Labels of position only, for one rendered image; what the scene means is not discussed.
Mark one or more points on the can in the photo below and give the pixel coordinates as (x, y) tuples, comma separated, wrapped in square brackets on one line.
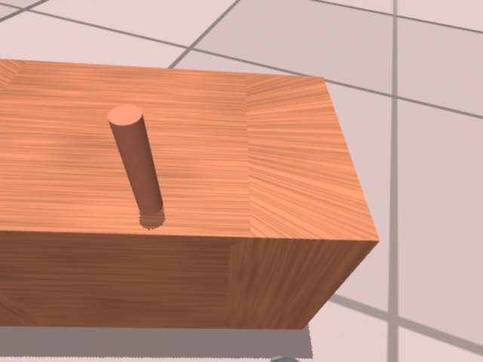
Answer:
[(130, 134)]

